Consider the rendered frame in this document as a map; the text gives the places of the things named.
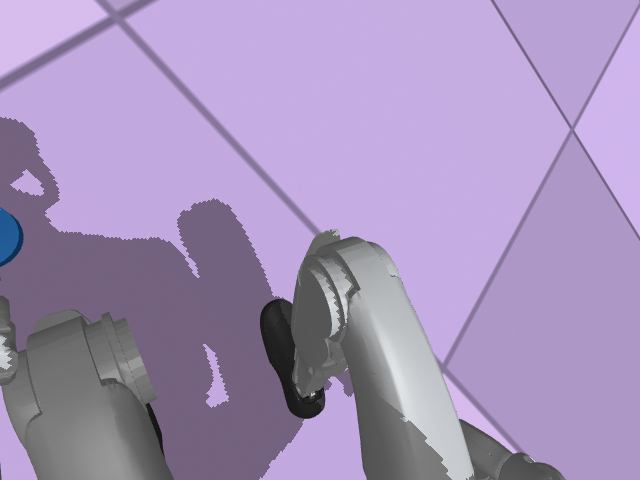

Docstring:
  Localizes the tin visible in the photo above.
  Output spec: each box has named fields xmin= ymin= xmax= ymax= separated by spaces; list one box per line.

xmin=0 ymin=207 xmax=24 ymax=267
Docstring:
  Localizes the right robot foot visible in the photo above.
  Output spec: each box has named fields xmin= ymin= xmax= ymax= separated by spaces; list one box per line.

xmin=260 ymin=299 xmax=325 ymax=419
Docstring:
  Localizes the right robot arm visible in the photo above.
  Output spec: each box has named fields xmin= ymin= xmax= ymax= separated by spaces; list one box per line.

xmin=498 ymin=452 xmax=566 ymax=480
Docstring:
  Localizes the left robot foot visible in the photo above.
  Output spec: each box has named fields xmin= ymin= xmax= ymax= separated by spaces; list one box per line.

xmin=146 ymin=403 xmax=165 ymax=458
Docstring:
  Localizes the left robot arm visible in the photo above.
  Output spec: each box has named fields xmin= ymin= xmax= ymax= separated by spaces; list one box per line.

xmin=0 ymin=296 xmax=18 ymax=480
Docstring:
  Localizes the right robot hand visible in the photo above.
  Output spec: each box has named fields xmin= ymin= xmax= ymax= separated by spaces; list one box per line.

xmin=459 ymin=419 xmax=513 ymax=480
